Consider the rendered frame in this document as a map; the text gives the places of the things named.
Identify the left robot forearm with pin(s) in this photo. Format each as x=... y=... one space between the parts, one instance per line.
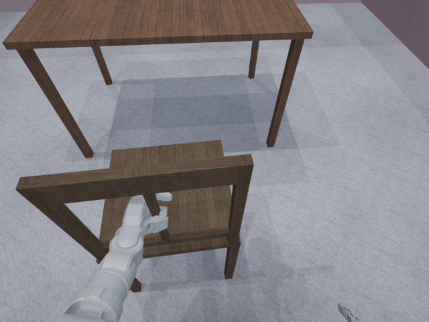
x=107 y=288

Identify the robot left hand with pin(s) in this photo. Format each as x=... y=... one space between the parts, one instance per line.
x=137 y=213

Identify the table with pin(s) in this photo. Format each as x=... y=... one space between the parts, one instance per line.
x=94 y=23

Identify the robot right hand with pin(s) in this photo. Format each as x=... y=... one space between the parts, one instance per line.
x=351 y=314

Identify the chair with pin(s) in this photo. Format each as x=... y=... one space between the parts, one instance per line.
x=202 y=215

